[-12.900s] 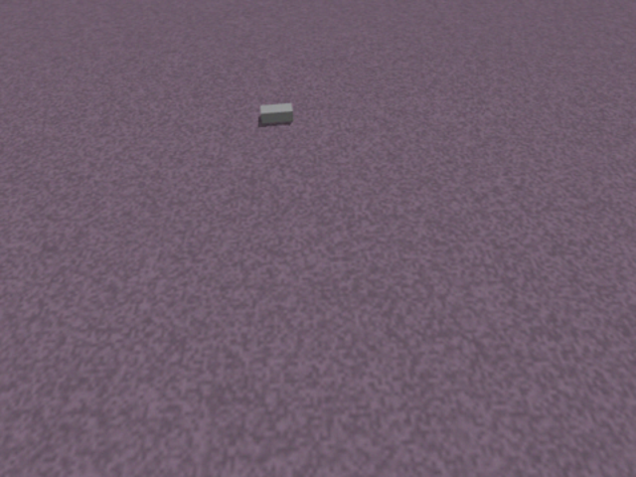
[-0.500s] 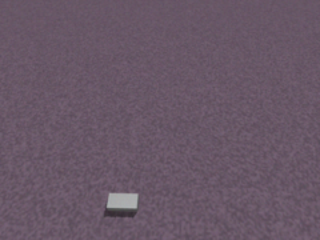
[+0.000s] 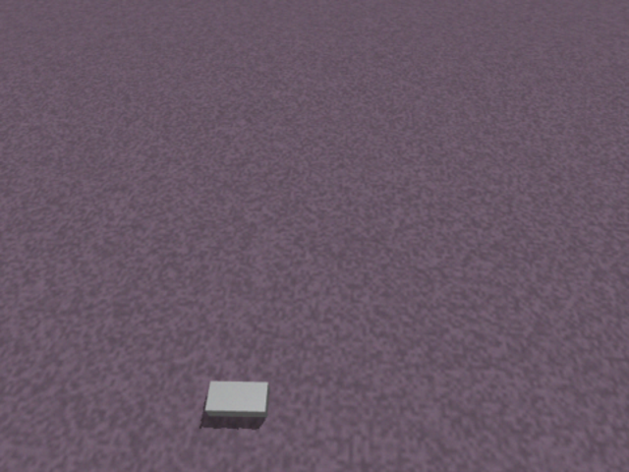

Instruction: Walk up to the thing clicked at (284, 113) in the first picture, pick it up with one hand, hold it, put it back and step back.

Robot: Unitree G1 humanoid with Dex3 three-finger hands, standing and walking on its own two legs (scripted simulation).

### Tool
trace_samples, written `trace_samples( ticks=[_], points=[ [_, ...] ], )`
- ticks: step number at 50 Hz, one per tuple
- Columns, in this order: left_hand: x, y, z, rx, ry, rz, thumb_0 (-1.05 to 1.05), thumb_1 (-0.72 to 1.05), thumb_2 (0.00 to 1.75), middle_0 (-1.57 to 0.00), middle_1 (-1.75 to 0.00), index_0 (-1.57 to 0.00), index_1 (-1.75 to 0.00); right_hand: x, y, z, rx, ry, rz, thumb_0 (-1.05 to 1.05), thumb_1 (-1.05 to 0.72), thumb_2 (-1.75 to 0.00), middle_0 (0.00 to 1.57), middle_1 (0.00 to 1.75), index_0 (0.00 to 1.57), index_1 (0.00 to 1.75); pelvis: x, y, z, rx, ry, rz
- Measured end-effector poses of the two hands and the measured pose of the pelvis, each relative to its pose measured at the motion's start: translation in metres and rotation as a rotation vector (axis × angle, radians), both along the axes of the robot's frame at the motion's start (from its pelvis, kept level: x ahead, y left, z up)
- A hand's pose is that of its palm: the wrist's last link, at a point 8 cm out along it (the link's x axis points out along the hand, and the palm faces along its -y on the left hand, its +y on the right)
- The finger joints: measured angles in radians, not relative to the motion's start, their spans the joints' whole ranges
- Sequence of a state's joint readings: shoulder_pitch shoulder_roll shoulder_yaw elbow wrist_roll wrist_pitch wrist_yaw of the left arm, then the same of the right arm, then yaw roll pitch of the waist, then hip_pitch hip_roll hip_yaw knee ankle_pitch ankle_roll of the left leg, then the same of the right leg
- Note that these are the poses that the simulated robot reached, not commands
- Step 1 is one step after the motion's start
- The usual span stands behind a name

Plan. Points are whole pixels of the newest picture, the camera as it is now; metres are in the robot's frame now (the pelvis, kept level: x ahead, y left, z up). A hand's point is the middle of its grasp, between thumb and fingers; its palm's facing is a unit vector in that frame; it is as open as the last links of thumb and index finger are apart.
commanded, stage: stand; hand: left
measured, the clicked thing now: (238, 399) +0.42 +0.24 -0.75
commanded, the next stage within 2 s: walk up in 0.56 s
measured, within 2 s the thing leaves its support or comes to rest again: neither
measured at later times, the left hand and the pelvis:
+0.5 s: hand out of the picture +0.07 +0.26 -0.16, palm faces -0.02 -0.94 -0.35, open 7.4 cm; pelvis +0.00 +0.00 +0.00, yaw +0 degrees
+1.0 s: hand out of the picture +0.05 +0.30 -0.19, palm faces -0.04 -0.93 -0.36, open 7.4 cm; pelvis -0.09 +0.04 -0.02, yaw -1 degrees
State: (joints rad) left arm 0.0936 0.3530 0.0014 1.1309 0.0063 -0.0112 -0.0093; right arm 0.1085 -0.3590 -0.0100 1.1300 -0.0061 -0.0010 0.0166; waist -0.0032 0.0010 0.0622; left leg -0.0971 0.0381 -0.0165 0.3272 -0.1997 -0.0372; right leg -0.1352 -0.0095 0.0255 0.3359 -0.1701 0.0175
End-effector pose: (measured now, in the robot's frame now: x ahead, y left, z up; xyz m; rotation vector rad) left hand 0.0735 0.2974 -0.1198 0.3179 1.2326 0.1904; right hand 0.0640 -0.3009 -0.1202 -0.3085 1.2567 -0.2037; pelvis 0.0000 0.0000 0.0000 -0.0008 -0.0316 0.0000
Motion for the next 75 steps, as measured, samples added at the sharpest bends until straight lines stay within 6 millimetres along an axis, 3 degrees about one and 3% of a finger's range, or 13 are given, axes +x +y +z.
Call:
trace_samples(
  ticks=[28, 34, 40, 46, 50, 55, 65, 69, 75],
  points=[
    [-0.010, 0.003, 0.001, 0.006, 0.004, 0.011, 0.01, 0.90, 0.90, -0.20, -0.30, -0.20, -0.30, 0.004, 0.003, 0.000, 0.007, -0.019, 0.011, 0.01, -0.90, -0.90, 0.21, 0.30, 0.21, 0.30, -0.001, 0.000, 0.000, 0.001, -0.008, 0.002],
    [-0.014, 0.012, -0.004, 0.024, -0.009, 0.039, 0.01, 0.90, 0.90, -0.20, -0.30, -0.21, -0.30, 0.000, -0.004, -0.004, -0.015, -0.011, -0.003, 0.01, -0.90, -0.90, 0.21, 0.30, 0.21, 0.30, -0.021, 0.002, -0.008, -0.005, -0.003, 0.007],
    [-0.015, 0.031, -0.014, 0.040, -0.033, -0.002, 0.01, 0.90, 0.90, -0.20, -0.30, -0.21, -0.30, -0.022, -0.004, -0.005, -0.068, -0.010, -0.004, 0.01, -0.90, -0.90, 0.21, 0.30, 0.21, 0.30, -0.048, 0.019, -0.019, 0.007, 0.001, 0.010],
    [-0.009, 0.052, -0.033, 0.040, -0.091, -0.030, 0.01, 0.90, 0.90, -0.20, -0.30, -0.21, -0.30, -0.074, 0.012, -0.006, -0.113, 0.042, -0.002, 0.01, -0.90, -0.90, 0.20, 0.30, 0.20, 0.29, -0.075, 0.038, -0.032, 0.001, 0.000, 0.006],
    [-0.025, 0.049, -0.030, 0.025, -0.072, -0.043, 0.01, 0.91, 0.90, -0.20, -0.30, -0.20, -0.29, -0.103, 0.023, 0.003, -0.109, 0.072, -0.021, 0.01, -0.90, -0.90, 0.21, 0.30, 0.21, 0.30, -0.088, 0.039, -0.023, -0.016, 0.009, -0.010],
    [-0.059, 0.044, -0.028, 0.018, -0.013, -0.069, 0.00, 0.90, 0.90, -0.20, -0.30, -0.20, -0.30, -0.119, 0.025, 0.005, -0.106, 0.017, -0.041, 0.01, -0.90, -0.90, 0.21, 0.30, 0.21, 0.30, -0.106, 0.037, -0.019, -0.025, 0.012, -0.045],
    [-0.122, 0.017, -0.019, 0.052, -0.015, -0.088, 0.01, 0.90, 0.90, -0.20, -0.30, -0.20, -0.30, -0.146, -0.008, -0.019, -0.069, -0.079, -0.045, 0.01, -0.90, -0.90, 0.21, 0.30, 0.21, 0.30, -0.159, 0.011, -0.032, -0.030, -0.009, -0.072],
    [-0.147, 0.008, -0.003, 0.053, -0.037, -0.070, 0.01, 0.90, 0.90, -0.20, -0.30, -0.21, -0.30, -0.159, -0.013, -0.014, -0.056, -0.086, -0.045, 0.01, -0.90, -0.90, 0.21, 0.30, 0.21, 0.30, -0.176, 0.007, -0.022, 0.017, -0.002, -0.074],
    [-0.167, 0.009, 0.004, 0.070, -0.115, -0.054, 0.01, 0.90, 0.90, -0.21, -0.30, -0.21, -0.30, -0.188, -0.011, -0.013, -0.069, -0.070, 0.017, 0.01, -0.90, -0.90, 0.21, 0.30, 0.21, 0.30, -0.208, 0.007, -0.022, 0.020, 0.008, -0.034]
  ],
)
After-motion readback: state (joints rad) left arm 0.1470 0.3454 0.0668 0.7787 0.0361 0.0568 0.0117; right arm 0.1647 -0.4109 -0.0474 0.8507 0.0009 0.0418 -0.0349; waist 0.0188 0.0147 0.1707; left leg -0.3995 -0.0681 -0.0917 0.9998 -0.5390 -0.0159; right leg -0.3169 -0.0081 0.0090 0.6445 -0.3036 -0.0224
